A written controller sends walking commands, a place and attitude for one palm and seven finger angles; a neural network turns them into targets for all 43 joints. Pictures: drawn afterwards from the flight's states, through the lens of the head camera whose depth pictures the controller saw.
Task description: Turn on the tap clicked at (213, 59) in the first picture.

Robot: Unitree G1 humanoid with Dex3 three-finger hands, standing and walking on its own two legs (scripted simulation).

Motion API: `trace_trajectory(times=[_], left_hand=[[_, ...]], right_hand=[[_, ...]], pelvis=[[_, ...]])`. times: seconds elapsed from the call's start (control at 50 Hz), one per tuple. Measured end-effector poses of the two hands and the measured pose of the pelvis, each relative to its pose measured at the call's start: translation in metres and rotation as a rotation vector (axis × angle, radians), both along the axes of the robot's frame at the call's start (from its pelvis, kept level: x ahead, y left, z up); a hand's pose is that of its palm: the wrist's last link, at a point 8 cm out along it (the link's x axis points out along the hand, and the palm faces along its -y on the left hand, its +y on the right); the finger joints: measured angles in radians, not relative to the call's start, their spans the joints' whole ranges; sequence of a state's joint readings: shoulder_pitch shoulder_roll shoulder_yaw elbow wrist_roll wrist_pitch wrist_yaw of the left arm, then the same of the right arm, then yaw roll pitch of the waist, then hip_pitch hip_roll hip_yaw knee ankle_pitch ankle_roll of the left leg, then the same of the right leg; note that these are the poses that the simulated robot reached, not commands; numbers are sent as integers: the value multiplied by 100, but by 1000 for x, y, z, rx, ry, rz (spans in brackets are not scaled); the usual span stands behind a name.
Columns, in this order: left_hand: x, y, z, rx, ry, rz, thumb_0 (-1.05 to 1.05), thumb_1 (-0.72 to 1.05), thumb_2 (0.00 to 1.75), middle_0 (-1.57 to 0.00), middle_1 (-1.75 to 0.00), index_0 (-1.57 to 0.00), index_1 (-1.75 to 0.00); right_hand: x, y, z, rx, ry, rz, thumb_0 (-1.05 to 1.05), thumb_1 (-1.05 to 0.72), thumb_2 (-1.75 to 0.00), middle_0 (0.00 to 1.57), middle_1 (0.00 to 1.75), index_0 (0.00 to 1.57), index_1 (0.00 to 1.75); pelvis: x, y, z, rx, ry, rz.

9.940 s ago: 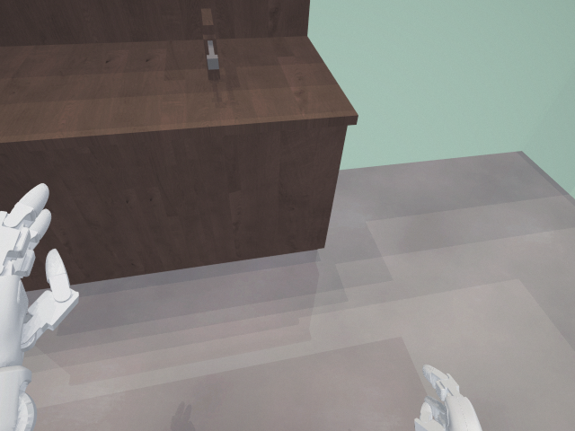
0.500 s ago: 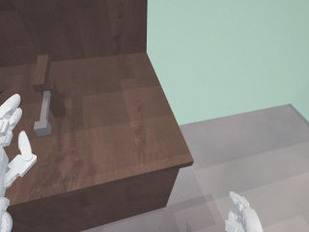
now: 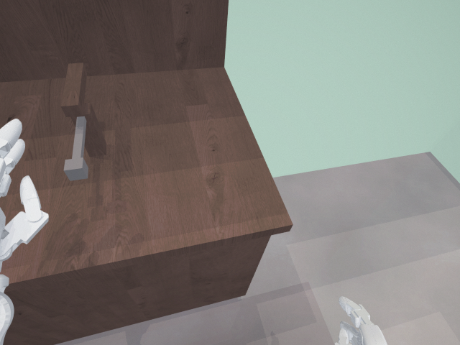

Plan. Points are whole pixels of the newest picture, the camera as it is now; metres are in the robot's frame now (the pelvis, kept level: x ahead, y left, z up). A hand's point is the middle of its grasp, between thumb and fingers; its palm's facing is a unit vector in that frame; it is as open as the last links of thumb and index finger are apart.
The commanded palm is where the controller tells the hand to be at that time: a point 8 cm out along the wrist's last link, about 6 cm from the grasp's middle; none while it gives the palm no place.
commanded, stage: come to a stop and stand still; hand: left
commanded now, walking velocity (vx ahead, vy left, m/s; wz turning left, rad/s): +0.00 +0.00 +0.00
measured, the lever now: (76, 169) +0.35 +0.31 +0.08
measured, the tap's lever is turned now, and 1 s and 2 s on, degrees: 0 0 0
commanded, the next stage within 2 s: look again from close up in 1.10 s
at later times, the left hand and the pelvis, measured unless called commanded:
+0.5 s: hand (48, 219) +0.22 +0.27 +0.14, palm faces +0.40 -0.79 -0.46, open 7.4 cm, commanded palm +0.17 +0.29 +0.18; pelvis +0.04 -0.01 +0.00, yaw +6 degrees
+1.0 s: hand (21, 235) +0.19 +0.28 +0.15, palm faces +0.44 -0.82 -0.36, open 7.4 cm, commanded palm +0.13 +0.30 +0.18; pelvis +0.00 +0.01 +0.00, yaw +6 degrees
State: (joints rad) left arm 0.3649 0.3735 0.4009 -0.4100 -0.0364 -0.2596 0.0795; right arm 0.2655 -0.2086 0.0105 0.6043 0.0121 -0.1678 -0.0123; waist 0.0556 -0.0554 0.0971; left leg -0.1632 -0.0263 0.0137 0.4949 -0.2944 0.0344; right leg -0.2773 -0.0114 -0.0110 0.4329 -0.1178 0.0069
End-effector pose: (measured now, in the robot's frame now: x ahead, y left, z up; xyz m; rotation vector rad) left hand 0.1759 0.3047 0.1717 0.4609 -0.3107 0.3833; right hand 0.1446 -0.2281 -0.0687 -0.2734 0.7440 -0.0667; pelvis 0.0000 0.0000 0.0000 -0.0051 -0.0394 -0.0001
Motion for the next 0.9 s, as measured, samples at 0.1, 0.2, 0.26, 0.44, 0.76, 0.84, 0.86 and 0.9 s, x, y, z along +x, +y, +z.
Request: trace_trajectory(times=[0.1,0.2,0.26,0.44,0.76,0.84,0.86,0.9], left_hand=[[12,-6,26,83,-114,-45,2,89,90,-21,-30,-21,-30],[36,15,65,219,-231,12,1,89,90,-21,-30,-21,-30],[43,16,55,175,-159,10,1,89,90,-21,-30,-21,-30],[15,-2,-17,42,161,-11,1,89,90,-21,-30,-21,-30],[-1,8,7,31,16,35,1,89,90,-21,-30,-21,-30],[-8,14,-1,0,36,37,1,89,90,-21,-30,-21,-30],[-10,15,-3,-8,39,38,1,89,90,-21,-30,-21,-30],[-15,17,-6,-22,45,42,1,89,90,-21,-30,-21,-30]], right_hand=[[15,7,3,-11,-35,39,1,-91,-90,20,30,20,30],[33,19,-6,47,-36,102,1,-91,-90,20,30,20,30],[41,18,-6,92,-49,95,1,-91,-90,21,30,20,30],[53,0,-12,25,47,148,1,-91,-90,21,30,20,30],[85,25,4,51,-89,177,1,-91,-90,20,30,20,30],[75,33,5,68,-89,165,1,-91,-90,20,30,20,30],[71,34,5,69,-85,166,1,-91,-90,20,30,20,30],[64,36,4,69,-74,169,1,-91,-90,21,30,20,30]], pelvis=[[5,3,-2,-12,7,30],[12,-4,-7,6,32,34],[20,-3,-4,-1,62,37],[36,-6,-4,-12,104,76],[21,2,-3,-2,73,92],[14,4,-2,-1,64,91],[12,4,-2,-2,62,92],[9,5,-2,-3,57,93]])
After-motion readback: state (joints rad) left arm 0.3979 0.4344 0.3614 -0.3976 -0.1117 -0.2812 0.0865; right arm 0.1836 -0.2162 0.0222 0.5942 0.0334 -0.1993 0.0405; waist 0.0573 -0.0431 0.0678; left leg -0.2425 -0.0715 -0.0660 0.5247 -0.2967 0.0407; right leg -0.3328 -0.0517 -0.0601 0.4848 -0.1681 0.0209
